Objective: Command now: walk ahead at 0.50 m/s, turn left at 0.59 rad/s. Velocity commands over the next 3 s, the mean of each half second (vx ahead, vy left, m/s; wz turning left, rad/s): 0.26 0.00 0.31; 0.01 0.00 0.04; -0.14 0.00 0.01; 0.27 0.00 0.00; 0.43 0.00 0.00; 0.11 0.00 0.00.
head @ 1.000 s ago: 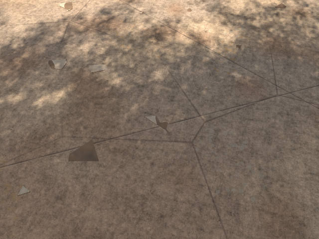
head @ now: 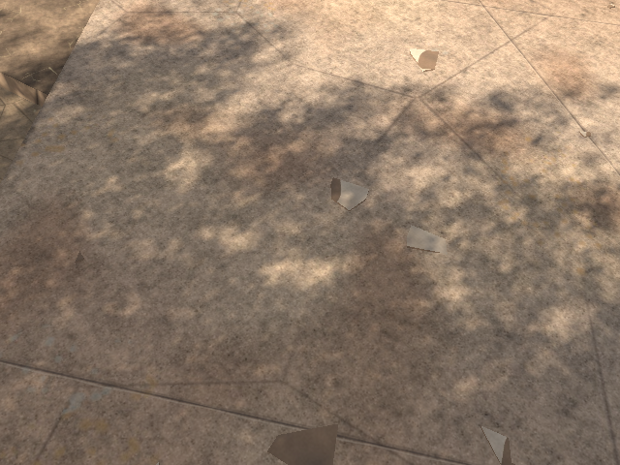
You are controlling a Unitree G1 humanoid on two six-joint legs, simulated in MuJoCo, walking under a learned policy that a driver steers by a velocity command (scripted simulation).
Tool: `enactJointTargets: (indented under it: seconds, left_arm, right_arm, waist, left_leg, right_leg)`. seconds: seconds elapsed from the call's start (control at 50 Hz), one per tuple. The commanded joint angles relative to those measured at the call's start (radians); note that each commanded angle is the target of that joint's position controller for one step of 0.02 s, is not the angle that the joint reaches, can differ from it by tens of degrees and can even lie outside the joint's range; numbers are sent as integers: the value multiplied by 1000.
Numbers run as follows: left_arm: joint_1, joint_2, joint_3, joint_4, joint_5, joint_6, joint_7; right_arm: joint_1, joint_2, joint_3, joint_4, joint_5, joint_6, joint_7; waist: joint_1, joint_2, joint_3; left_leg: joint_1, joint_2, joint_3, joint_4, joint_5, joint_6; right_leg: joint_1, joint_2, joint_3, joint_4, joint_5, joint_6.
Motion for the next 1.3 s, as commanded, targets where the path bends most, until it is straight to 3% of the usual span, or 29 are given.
enactJointTargets:
  seconds: [0.02, 0.1, 0.18, 0.26, 0.28, 0.3, 0.32, 0.34, 0.36, 0.38, 0.42, 0.46, 0.5, 0.56, 0.58, 0.6, 0.62, 0.66, 0.76, 0.84, 0.92, 1.02, 1.16, 1.2, 1.22, 1.24, 1.26, 1.28, 1.3]
  left_arm:
    - [12, 87, 25, -61, 14, 7, 5]
    - [-123, 43, 3, -89, 13, 4, -6]
    - [-183, 55, 5, -106, 7, -9, -29]
    - [-72, 92, 24, -78, 24, -22, -33]
    - [-15, 132, 32, -75, 40, -28, -27]
    - [47, 178, 37, -76, 62, -24, -21]
    - [103, 118, 26, -46, 38, -3, -26]
    - [96, 82, 14, -46, 2, 12, -31]
    - [36, 70, 8, -51, -3, 26, -30]
    - [-27, 46, -6, -57, 5, 37, -30]
    - [-119, 48, -10, -57, 19, 53, -28]
    - [-134, 62, -3, -47, 26, 61, -23]
    - [-111, 67, -1, -29, 16, 66, -17]
    - [-100, 35, -18, -8, 3, 74, -15]
    - [-80, 17, -27, 4, 11, 73, -18]
    - [-52, 34, -21, 5, 18, 74, -21]
    - [-73, 39, -20, 8, 20, 76, -19]
    - [-68, 28, -22, 21, 12, 77, -12]
    - [-40, 25, -22, 62, 8, 75, -7]
    - [-53, 39, -17, 89, 0, 83, -3]
    - [-60, 94, 7, 103, -12, 101, 16]
    - [-72, 86, 17, 109, -7, 147, 36]
    - [-56, 104, 32, 123, 8, 169, 32]
    - [-44, 139, 42, 125, 11, 168, 34]
    - [-32, 166, 45, 125, 15, 165, 37]
    - [-47, 171, 38, 111, 32, 155, 44]
    - [-54, 154, 27, 103, 42, 143, 50]
    - [-114, 148, 23, 93, 32, 133, 55]
    - [-173, 148, 22, 85, 13, 128, 55]
  right_arm:
    - [-35, -160, -43, -80, 2, -26, -22]
    - [5, -166, -46, -52, 8, -16, -42]
    - [81, -154, -41, -6, 9, 0, -50]
    - [37, -124, -32, -6, 4, 10, -54]
    - [39, -94, -22, -24, -6, 7, -53]
    - [153, -56, -6, -20, -12, 0, -52]
    - [255, -68, 0, 9, -3, 3, -48]
    - [222, -142, -17, 16, 7, 17, -45]
    - [127, -157, -24, 5, 14, 37, -50]
    - [68, -149, -24, -5, 8, 58, -56]
    - [56, -103, -17, -6, 0, 87, -62]
    - [75, -55, -2, 16, -8, 83, -66]
    - [76, -51, 0, 33, -11, 74, -63]
    - [52, -52, 1, 41, -29, 72, -56]
    - [18, -79, -1, 19, -39, 72, -57]
    - [-19, -143, -15, 13, -32, 74, -61]
    - [-27, -118, -13, 23, -29, 68, -59]
    - [-43, -73, 0, 27, -34, 49, -57]
    - [-15, -71, 2, 43, -18, 22, -57]
    - [-22, -73, 2, 48, -16, 25, -59]
    - [-26, -119, -17, 45, -4, 31, -69]
    - [-34, -117, -26, 45, -7, 59, -82]
    - [-75, -150, -38, 52, -15, 71, -86]
    - [-71, -126, -35, 66, -14, 72, -90]
    - [-71, -94, -30, 75, -11, 76, -94]
    - [-55, -82, -30, 79, -11, 80, -92]
    - [-55, -113, -42, 87, 1, 86, -89]
    - [-29, -114, -47, 105, 13, 91, -89]
    - [5, -99, -43, 124, 7, 93, -91]
  waist:
    - [37, 57, -94]
    - [-10, 89, -51]
    - [-48, 114, -72]
    - [25, 129, -116]
    - [43, 82, -194]
    - [19, -86, -333]
    - [25, -240, -466]
    - [37, -144, -427]
    - [41, -81, -308]
    - [30, -48, -220]
    - [-17, -95, -124]
    - [-19, -137, -129]
    - [-13, -120, -178]
    - [-24, -81, -163]
    - [-9, -45, -134]
    - [41, 45, -75]
    - [29, 79, -47]
    - [32, 97, -35]
    - [27, 66, -83]
    - [25, 40, -81]
    - [23, 28, -127]
    - [21, 46, -167]
    - [31, 88, -119]
    - [34, -22, -104]
    - [45, -137, -109]
    - [62, -249, -150]
    - [71, -192, -164]
    - [34, -125, -152]
    - [0, -100, -132]
  left_leg:
    - [88, 254, -290, -222, 252, 199]
    - [39, 181, -181, -187, 318, 127]
    - [108, 203, -208, -101, 361, 84]
    - [206, 198, -255, 92, 458, 34]
    - [157, 136, -230, 222, 392, -8]
    - [-49, 51, -191, 478, 28, -74]
    - [-173, 1, -163, 688, -537, -130]
    - [-221, 43, -195, 758, -538, -147]
    - [-262, 71, -162, 782, -474, -165]
    - [-260, 96, -133, 737, -432, -172]
    - [-136, 139, -88, 538, -369, -176]
    - [-11, 125, -34, 377, -314, -174]
    - [67, 123, -21, 247, -176, -161]
    - [202, 121, -14, 40, 23, -120]
    - [210, 178, -81, 6, 39, -94]
    - [104, 196, -110, 2, -115, -57]
    - [4, 173, -96, -17, -259, -50]
    - [-28, 163, -87, -34, -212, -78]
    - [42, 157, -75, 20, 30, -91]
    - [56, 150, -67, 43, 150, -90]
    - [82, 159, -67, 112, 401, -67]
    - [77, 191, -92, 132, 515, -14]
    - [-40, 232, -144, 60, 215, 19]
    - [-68, 140, -52, 152, 6, -40]
    - [-68, 46, 36, 314, -134, -86]
    - [-86, 25, 20, 552, -408, -113]
    - [-110, 40, -51, 756, -495, -122]
    - [-95, 49, -86, 826, -449, -126]
    - [-89, 65, -68, 784, -393, -131]
  right_leg:
    - [-76, -15, 16, -120, 109, 31]
    - [-3, 46, -9, -434, 375, 47]
    - [73, 92, -10, -564, 482, 14]
    - [200, 96, -19, -690, 475, -56]
    - [371, 11, 36, -664, 770, -95]
    - [682, -196, 237, -579, 1121, -236]
    - [814, -332, 448, -595, 1110, -361]
    - [751, -306, 483, -643, 796, -344]
    - [638, -263, 421, -690, 574, -300]
    - [508, -223, 363, -739, 428, -272]
    - [285, -139, 249, -818, 261, -220]
    - [221, -85, 153, -826, 308, -213]
    - [251, -93, 138, -808, 304, -223]
    - [187, -57, 115, -798, 11, -154]
    - [152, -30, 102, -784, -112, -101]
    - [159, 32, 45, -769, -152, -59]
    - [227, 55, 11, -734, -97, -37]
    - [276, 53, 7, -685, 0, -44]
    - [317, 56, -10, -626, 231, -54]
    - [339, 46, -1, -606, 350, -52]
    - [351, 33, 2, -540, 545, -74]
    - [319, 36, -6, -490, 519, -84]
    - [301, 49, 2, -506, 301, -81]
    - [293, -37, 104, -655, 291, -137]
    - [280, -147, 228, -770, 300, -219]
    - [282, -263, 362, -848, 296, -312]
    - [270, -289, 382, -876, 257, -345]
    - [233, -246, 315, -872, 171, -307]
    - [215, -201, 256, -881, 98, -254]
